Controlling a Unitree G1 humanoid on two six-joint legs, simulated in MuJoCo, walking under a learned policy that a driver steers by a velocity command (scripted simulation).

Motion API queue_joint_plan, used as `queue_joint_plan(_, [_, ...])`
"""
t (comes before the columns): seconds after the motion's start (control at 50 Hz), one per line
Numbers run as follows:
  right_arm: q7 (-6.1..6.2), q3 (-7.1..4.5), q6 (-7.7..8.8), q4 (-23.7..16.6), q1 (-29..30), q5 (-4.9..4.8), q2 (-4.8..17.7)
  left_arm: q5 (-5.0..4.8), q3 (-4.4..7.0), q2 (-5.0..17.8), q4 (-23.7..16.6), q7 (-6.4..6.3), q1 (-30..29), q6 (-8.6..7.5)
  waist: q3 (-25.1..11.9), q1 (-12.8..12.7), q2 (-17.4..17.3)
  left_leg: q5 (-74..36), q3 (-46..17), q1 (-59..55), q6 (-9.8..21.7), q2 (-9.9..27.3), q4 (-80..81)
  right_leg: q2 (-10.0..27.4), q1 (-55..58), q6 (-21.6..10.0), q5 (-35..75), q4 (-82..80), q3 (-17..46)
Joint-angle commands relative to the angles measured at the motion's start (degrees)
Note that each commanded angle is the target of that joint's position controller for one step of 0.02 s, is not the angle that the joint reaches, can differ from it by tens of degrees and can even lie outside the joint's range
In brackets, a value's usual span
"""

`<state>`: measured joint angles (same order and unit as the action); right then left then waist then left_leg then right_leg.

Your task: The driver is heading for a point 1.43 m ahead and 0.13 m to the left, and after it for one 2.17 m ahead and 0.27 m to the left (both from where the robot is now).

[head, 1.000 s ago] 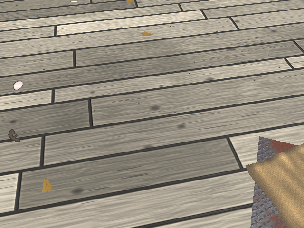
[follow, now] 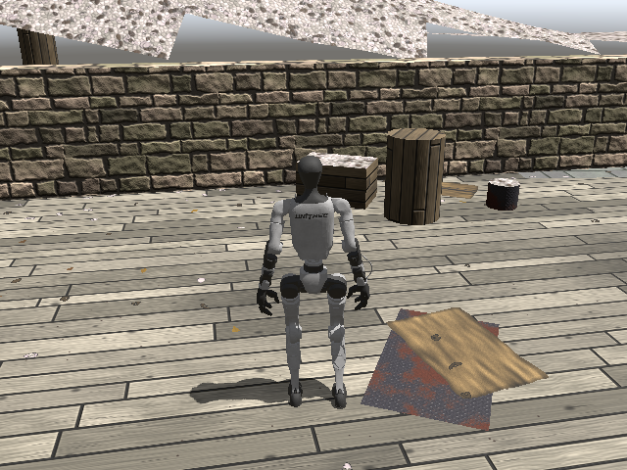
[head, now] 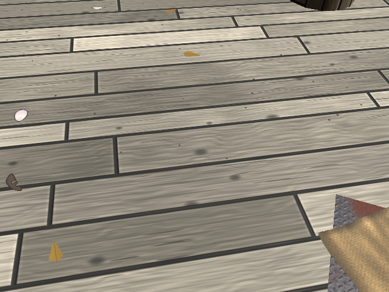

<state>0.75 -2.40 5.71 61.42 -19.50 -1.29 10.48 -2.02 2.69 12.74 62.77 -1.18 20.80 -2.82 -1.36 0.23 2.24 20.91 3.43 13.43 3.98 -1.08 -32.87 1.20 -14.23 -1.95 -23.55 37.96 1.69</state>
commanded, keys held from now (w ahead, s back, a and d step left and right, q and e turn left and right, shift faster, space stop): w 1.00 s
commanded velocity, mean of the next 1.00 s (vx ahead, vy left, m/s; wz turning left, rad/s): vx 0.46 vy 0.00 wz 0.00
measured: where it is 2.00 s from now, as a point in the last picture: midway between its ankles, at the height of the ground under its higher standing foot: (190, 159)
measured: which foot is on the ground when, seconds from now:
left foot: down 0.00-0.44, up 0.46-0.94, down 0.96-1.00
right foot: up 0.00-0.40, down 0.42-0.96, up 0.98-1.00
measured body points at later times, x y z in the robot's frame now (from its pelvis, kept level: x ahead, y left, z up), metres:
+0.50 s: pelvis +0.25 -0.04 -0.01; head +0.29 -0.03 +0.44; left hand +0.44 +0.21 -0.12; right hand +0.19 -0.29 -0.15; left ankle +0.05 +0.10 -0.63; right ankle +0.35 -0.12 -0.73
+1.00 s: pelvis +0.55 +0.02 -0.01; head +0.59 +0.04 +0.44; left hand +0.51 +0.29 -0.15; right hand +0.74 -0.22 -0.10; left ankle +0.66 +0.12 -0.73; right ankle +0.37 -0.12 -0.68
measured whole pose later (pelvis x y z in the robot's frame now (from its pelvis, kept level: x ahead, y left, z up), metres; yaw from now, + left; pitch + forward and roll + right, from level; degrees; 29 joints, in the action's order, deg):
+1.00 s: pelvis +0.55 +0.02 -0.01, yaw +0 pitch +3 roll -1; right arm -1.9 -3.1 6.6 47.9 -2.9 -0.6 13.5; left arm -0.8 2.6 15.0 59.3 -0.2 21.2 -3.9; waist 1.4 -2.7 0.4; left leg 7.0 3.0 29.2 3.8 1.0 -33.3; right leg 0.3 -6.9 -0.9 -27.5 45.9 0.4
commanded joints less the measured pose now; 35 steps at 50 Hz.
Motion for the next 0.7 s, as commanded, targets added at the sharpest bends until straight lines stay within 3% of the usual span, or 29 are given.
queue_joint_plan(0.02, [-0.55, -2.18, 1.21, 3.2, -19.7, 1.21, 10.5, -0.29, 0.42, 4.5, -9.0, 0.24, -13.1, -3.58, 5.9, 7.0, -14.9, 4.8, -43.4, -23.7, 13.2, 24.4, 22.5, -1.6, -38.3, -1.3, -6.3, 26.8, 0.8])
queue_joint_plan(0.04, [-0.66, -1.3, 1.72, 1.8, -15.7, 1.35, 7.7, -0.76, 0.39, 4.4, -8.6, 0.83, -11.6, -4.11, 7.7, 4.4, -9.6, 1.0, -37.8, -23.3, 11.6, 23.1, 21.5, 0.8, -41.6, -2.5, -1.4, 32.1, 2.7])
queue_joint_plan(0.08, [-1.36, -0.55, 1.5, -0.3, -10.2, 0.82, 6.8, 0.08, 0.72, 4.7, -7.8, 1.38, -11.0, -4.47, 7.7, 2.0, -5.2, -9.6, -25.9, -21.6, 8.2, 18.9, 22.2, 4.0, -41.5, -3.3, 7.4, 30.8, 1.6])
queue_joint_plan(0.12, [-1.28, 0.42, 0.46, -0.1, -11.2, 1.32, 4.3, 0.55, 1.12, 4.4, -8.4, 1.98, -12.4, -4.18, 6.8, 1.8, -6.8, -21.1, -17.0, -19.2, 5.6, 15.1, 22.8, 5.2, -37.0, -2.5, 11.5, 26.0, -0.5])
queue_joint_plan(0.16, [-0.59, 0.54, -0.24, -0.4, -12.2, 1.68, 5.0, 0.68, 0.63, 2.5, -9.3, 2.45, -15.0, -3.46, 6.9, 2.0, -7.1, -26.2, -12.2, -16.6, 5.6, 13.2, 23.8, 4.7, -34.9, -1.1, 15.0, 20.7, -2.7])
queue_joint_plan(0.22, [0.46, 0.26, -0.44, -1.8, -11.5, 1.73, 7.7, 0.66, -0.64, 0.5, -13.4, 2.67, -24.9, -3.19, 9.4, 3.6, -6.7, -25.6, -8.0, -9.0, 5.3, 11.0, 26.7, 2.1, -27.4, 0.2, 22.6, 4.8, -5.4])
queue_joint_plan(0.26, [0.72, -0.22, -0.23, -1.5, -13.3, 1.28, 9.2, 0.34, -0.86, 1.3, -14.9, 3.05, -28.4, -3.11, 10.0, 4.1, -7.9, -24.7, -7.5, -8.4, 5.8, 12.0, 28.4, 0.8, -23.3, 0.0, 24.9, -0.8, -6.5])
queue_joint_plan(0.32, [0.7, -0.79, -0.15, -0.9, -13.6, 0.46, 9.4, 0.0, -0.65, 3.3, -17.0, 3.73, -30.9, -3.29, 10.7, 3.0, -8.2, -29.7, -6.6, -14.3, 5.1, 14.5, 26.7, 0.6, -22.4, -2.1, 25.1, -6.3, -5.2])
queue_joint_plan(0.36, [0.69, -1.35, -0.52, -1.3, -12.1, 0.71, 10.6, 0.2, 0.4, 5.7, -17.0, 3.98, -27.9, -3.66, 6.7, 0.0, -9.5, -47.2, -5.5, -19.1, 3.8, 15.4, 20.4, -1.4, -16.4, -4.1, 22.6, -7.5, -5.9])
queue_joint_plan(0.38, [0.72, -1.67, -0.98, -1.6, -11.2, 0.95, 11.3, 0.19, 1.35, 7.5, -15.9, 3.83, -23.1, -3.68, 2.7, -2.7, -11.0, -58.3, -4.7, -20.5, 3.1, 15.4, 14.1, -3.3, -10.0, -5.2, 20.9, -6.8, -7.0])
queue_joint_plan(0.4, [0.66, -1.59, -1.52, -2.0, -10.0, 1.24, 11.1, -0.04, 2.76, 9.8, -13.0, 3.45, -13.3, -3.5, -2.9, -7.5, -11.4, -64.0, -3.0, -18.2, 1.7, 13.4, 3.1, -4.7, 2.1, -6.8, 21.0, -7.4, -7.7])
queue_joint_plan(0.42, [0.41, -1.12, -1.52, -3.5, -8.5, 1.7, 10.4, 0.29, 3.91, 12.6, -10.4, 2.85, -2.7, -3.08, -9.6, -11.9, -9.8, -53.1, -2.7, -5.6, 0.2, 11.5, -11.9, 2.0, 20.3, -9.6, 20.0, -5.3, -0.2])
queue_joint_plan(0.44, [-0.65, 1.17, -0.43, -4.4, -15.9, 1.54, 1.7, 1.93, 5.05, 17.9, -8.9, 2.61, 5.1, -2.77, -21.3, -8.1, 6.1, -14.9, -3.1, 17.3, -3.6, 0.6, -37.7, 19.3, 42.9, -20.1, 7.2, -9.6, 29.7])
queue_joint_plan(0.46, [-1.2, 0.9, 1.53, -3.3, -14.1, 0.15, 3.2, 1.91, 3.57, 13.4, -8.2, 2.67, 4.5, -2.48, -24.0, -8.7, 8.3, 9.6, -12.2, 23.9, -2.4, -1.9, -47.8, 21.8, 41.7, -20.4, 1.9, -20.8, 44.4])
queue_joint_plan(0.48, [-1.25, -0.5, 2.47, -6.1, -7.2, -1.6, 7.7, 1.15, 2.63, 10.4, -9.0, 2.77, -2.4, -2.75, -12.1, -7.1, 7.4, 7.1, -11.1, 29.8, -1.1, 1.9, -50.3, 19.3, 32.2, -16.7, 1.8, -22.5, 35.1])
queue_joint_plan(0.5, [-0.78, -0.71, 2.8, -7.6, -2.6, -1.82, 9.0, 1.04, 1.79, 7.9, -10.4, 2.89, -8.5, -3.09, -5.7, -4.9, 1.8, 1.3, -9.3, 28.4, -0.5, 5.3, -47.9, 17.3, 20.8, -14.5, 6.9, -24.0, 26.0])
queue_joint_plan(0.52, [-0.11, -1.32, 2.43, -7.8, -0.8, -1.09, 9.1, 1.66, 1.13, 5.8, -10.8, 3.32, -12.1, -3.53, -2.0, -2.6, -1.7, -2.4, -8.1, 25.2, -0.5, 7.4, -44.3, 15.0, 11.3, -13.0, 12.6, -25.8, 19.6])
queue_joint_plan(0.56, [0.51, -1.63, 0.48, -7.4, -4.0, -0.22, 6.3, 2.41, 0.59, 4.1, -10.0, 3.78, -13.8, -4.0, -0.2, 1.4, 0.9, -5.1, -8.4, 18.0, -0.4, 10.0, -39.3, 11.4, 1.3, -11.7, 14.7, -28.9, 12.2])
queue_joint_plan(0.6, [0.8, -1.67, -0.7, -8.1, -3.5, -0.04, 5.2, 2.14, 0.75, 5.4, -8.6, 3.4, -11.8, -4.24, 2.3, 2.3, 1.7, -5.9, -7.4, 18.2, -1.1, 10.8, -35.4, 10.5, -3.0, -12.5, 16.1, -31.5, 8.5])
queue_joint_plan(0.66, [0.89, -2.15, -0.82, -11.2, 4.5, 0.94, 7.0, 2.29, 1.22, 8.1, -7.5, 1.96, -8.1, -4.23, 4.5, 1.1, 0.6, -14.7, -6.9, 25.2, -3.1, 11.7, -26.0, 10.6, -1.4, -13.0, 18.8, -33.2, 6.6])
queue_joint_plan(0.7, [0.44, -2.0, -0.45, -12.6, 9.1, 1.06, 6.7, 2.01, 1.27, 8.6, -7.3, 1.3, -5.8, -3.84, 4.6, -0.2, 0.0, -21.6, -6.1, 26.5, -3.5, 11.1, -17.4, 9.7, 1.0, -11.8, 21.1, -32.8, 4.6])
Next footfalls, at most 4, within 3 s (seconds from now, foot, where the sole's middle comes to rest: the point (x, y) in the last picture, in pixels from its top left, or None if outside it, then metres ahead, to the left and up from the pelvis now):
0.42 right None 0.39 -0.12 -0.76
0.96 left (160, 245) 0.70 0.13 -0.76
1.50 right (221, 179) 1.01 -0.11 -0.76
2.08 left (165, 128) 1.31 0.14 -0.76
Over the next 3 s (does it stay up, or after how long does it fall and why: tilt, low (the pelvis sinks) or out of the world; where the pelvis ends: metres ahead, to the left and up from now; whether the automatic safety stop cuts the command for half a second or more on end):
stays up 1.64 0.14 0.01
